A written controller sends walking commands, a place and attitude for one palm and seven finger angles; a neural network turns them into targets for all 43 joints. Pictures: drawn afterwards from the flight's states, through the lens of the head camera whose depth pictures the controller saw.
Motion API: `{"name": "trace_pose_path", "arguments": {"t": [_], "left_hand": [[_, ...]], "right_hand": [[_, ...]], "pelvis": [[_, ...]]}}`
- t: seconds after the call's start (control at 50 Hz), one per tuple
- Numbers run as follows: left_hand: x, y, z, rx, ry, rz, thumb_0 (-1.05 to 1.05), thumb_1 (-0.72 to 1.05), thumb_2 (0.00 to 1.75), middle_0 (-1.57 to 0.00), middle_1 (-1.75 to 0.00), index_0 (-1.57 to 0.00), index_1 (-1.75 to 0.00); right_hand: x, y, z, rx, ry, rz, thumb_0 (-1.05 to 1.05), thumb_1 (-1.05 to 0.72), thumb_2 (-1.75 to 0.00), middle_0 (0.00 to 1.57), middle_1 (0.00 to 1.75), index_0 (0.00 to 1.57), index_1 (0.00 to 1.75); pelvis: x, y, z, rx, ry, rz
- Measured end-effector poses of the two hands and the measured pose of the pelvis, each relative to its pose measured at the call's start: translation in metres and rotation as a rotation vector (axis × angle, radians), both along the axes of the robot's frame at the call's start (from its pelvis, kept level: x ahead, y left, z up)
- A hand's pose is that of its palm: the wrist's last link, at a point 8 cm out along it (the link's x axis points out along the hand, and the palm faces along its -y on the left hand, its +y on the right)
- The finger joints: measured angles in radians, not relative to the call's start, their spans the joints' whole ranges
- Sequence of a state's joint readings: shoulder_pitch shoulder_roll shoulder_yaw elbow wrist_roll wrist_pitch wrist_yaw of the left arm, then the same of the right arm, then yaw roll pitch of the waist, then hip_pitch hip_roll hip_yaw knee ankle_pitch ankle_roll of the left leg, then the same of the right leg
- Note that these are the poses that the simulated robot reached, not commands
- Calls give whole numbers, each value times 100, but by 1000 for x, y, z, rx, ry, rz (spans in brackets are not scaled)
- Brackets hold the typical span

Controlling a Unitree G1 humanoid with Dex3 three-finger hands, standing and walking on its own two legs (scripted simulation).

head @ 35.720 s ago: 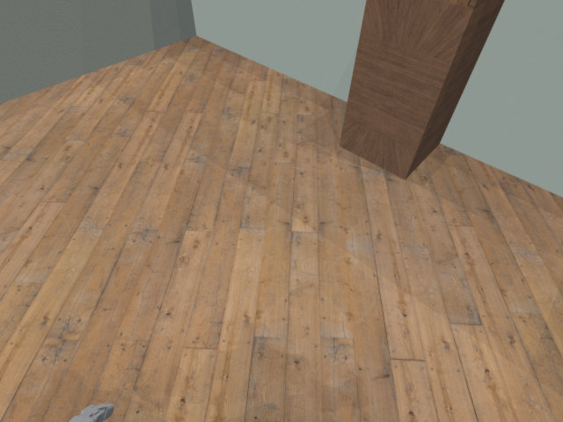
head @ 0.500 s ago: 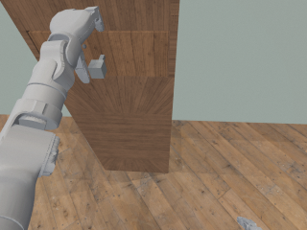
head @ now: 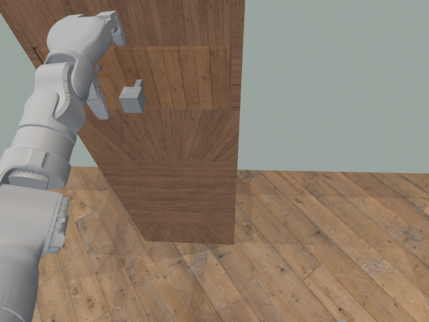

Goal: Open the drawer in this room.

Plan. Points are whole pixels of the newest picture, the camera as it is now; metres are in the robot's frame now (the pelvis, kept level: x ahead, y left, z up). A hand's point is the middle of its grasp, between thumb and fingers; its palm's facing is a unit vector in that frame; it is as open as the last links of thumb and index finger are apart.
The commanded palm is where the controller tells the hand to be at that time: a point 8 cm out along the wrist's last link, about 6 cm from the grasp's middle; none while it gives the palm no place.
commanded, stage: lower the fingers behind the handle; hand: left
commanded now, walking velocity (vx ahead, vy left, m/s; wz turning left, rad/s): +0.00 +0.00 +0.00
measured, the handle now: (135, 93) +0.53 +0.18 +0.15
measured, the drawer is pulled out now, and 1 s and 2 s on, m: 0.00 0.00 0.00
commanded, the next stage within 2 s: close the thumb around the handle in 1.64 s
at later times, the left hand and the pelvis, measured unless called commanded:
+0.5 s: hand (103, 94) +0.48 +0.22 +0.18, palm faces +0.04 -0.03 -1.00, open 14.0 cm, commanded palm +0.46 +0.20 +0.24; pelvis +0.00 +0.01 +0.00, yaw +0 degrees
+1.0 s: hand (131, 114) +0.47 +0.18 +0.14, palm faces +0.01 -0.06 -1.00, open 13.9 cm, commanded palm +0.45 +0.19 +0.21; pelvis +0.00 +0.01 -0.01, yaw +0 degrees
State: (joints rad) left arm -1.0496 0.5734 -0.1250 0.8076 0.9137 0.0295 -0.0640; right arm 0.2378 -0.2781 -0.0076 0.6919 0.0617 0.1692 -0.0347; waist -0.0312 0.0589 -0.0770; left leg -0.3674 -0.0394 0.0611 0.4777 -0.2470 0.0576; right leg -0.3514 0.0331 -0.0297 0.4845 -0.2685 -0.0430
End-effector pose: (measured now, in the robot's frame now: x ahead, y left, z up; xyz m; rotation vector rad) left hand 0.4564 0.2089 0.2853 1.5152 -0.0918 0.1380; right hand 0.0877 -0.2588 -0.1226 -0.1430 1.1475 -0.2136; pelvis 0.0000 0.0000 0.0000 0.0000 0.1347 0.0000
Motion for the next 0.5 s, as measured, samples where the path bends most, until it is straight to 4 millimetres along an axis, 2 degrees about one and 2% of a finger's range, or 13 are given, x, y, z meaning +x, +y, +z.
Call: {"name": "trace_pose_path", "arguments": {"t": [0.06,0.1,0.14,0.2,0.26,0.34,0.42,0.5], "left_hand": [[2,19,2,32,66,146,0,-49,30,-31,-120,-32,-120],[1,21,-6,64,138,182,0,-49,30,-31,-120,-32,-120],[-1,15,-21,67,215,148,0,-49,30,-31,-120,-32,-120],[-3,-6,-49,44,316,5,0,-49,30,-31,-120,-31,-119],[-5,-16,-53,18,266,-121,0,-49,30,-32,-120,-25,-117],[-5,-21,-45,10,154,-212,0,-49,30,-32,-120,-25,-117],[2,-6,-42,-21,81,-119,0,-49,30,-32,-120,-28,-118],[5,11,-52,21,106,12,0,-49,30,-31,-120,-30,-119]], "right_hand": [[3,2,-1,20,7,5,0,-91,-90,20,30,20,30],[5,3,-1,25,8,10,0,-91,-90,20,30,20,30],[8,4,0,20,6,14,0,-91,-90,20,30,20,30],[12,3,5,-4,-11,15,0,-91,-90,20,30,21,30],[17,2,10,-33,-39,10,0,-91,-90,20,30,21,30],[17,2,10,-44,-44,15,0,-91,-90,20,30,20,30],[13,7,3,-16,-8,24,0,-91,-90,20,30,20,30],[6,14,-4,21,30,22,0,-91,-90,20,30,20,30]], "pelvis": [[0,0,0,0,6,6],[0,0,0,0,5,15],[0,0,0,0,1,23],[1,0,0,0,-8,28],[1,1,-1,-1,-10,22],[3,4,-2,-4,4,12],[3,7,-3,-4,24,2],[3,8,-3,-5,39,2]]}}
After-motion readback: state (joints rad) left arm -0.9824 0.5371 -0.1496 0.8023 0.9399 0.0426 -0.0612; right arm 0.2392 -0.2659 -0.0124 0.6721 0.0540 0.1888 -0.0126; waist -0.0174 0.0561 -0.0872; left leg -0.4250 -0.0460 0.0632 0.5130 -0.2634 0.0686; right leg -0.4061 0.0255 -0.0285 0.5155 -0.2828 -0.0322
